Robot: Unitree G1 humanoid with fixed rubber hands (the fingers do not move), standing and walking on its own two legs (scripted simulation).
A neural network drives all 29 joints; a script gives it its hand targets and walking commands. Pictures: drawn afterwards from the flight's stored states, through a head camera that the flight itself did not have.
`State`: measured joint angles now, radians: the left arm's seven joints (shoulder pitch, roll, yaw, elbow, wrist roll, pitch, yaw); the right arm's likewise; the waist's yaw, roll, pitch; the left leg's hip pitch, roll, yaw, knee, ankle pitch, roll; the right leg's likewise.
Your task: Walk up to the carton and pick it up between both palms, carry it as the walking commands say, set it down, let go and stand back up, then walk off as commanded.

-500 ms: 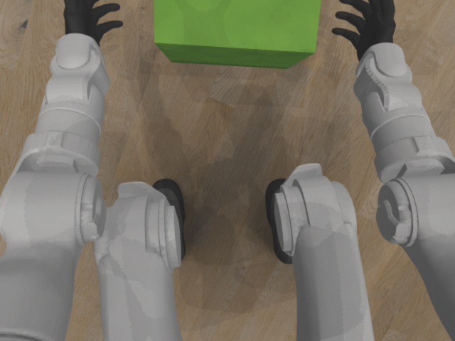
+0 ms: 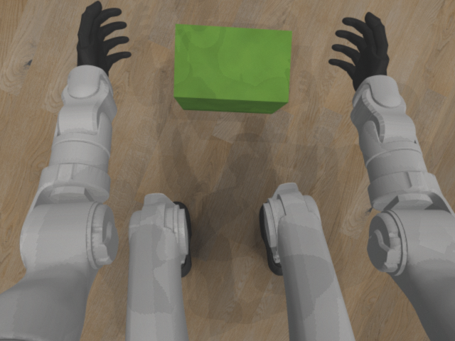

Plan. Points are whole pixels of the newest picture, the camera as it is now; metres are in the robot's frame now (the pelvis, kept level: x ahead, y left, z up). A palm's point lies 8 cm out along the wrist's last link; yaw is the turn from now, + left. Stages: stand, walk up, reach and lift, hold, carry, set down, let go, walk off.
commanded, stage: set down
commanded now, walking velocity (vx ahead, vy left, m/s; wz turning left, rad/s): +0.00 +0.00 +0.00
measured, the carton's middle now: (230, 75) +0.56 -0.03 -0.37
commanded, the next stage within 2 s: let go in 0.86 s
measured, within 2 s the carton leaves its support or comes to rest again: neither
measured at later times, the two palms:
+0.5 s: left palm (15, 5) +0.53 +0.19 +0.02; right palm out of the picture +0.49 -0.23 +0.03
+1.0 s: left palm out of the picture +0.51 +0.19 +0.10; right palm out of the picture +0.47 -0.23 +0.11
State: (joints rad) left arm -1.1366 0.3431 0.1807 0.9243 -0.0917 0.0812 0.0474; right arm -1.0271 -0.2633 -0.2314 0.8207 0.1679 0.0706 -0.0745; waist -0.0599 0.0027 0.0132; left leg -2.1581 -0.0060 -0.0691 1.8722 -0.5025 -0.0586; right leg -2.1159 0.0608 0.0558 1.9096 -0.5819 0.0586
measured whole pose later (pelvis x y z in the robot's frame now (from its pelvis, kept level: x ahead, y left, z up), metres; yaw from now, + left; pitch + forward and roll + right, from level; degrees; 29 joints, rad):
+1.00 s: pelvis +0.05 +0.00 +0.21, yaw +1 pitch +44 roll +0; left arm -0.85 0.21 0.29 0.78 0.14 0.13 -0.01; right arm -0.77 -0.20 -0.34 0.73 -0.06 0.09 0.07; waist -0.06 0.01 -0.14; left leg -1.48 0.00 -0.05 1.00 -0.28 -0.03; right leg -1.45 0.01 0.06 1.03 -0.35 0.04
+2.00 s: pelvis +0.11 +0.00 +0.32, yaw +2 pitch -6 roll +0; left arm 0.21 0.21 0.05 0.41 0.02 0.13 -0.08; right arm 0.20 -0.21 -0.05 0.41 -0.04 0.15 0.08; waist 0.00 -0.01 0.14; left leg -0.07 0.01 -0.04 0.43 -0.24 -0.02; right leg -0.03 -0.01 0.05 0.43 -0.29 0.02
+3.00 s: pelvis +0.12 +0.01 +0.32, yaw +2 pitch -2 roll +0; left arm 0.18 0.37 0.02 0.89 0.03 0.01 0.02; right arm 0.15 -0.37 -0.01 0.90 -0.03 0.00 -0.02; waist 0.00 0.00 0.03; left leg -0.15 0.01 -0.04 0.43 -0.24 -0.02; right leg -0.09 -0.01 0.04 0.40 -0.28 0.03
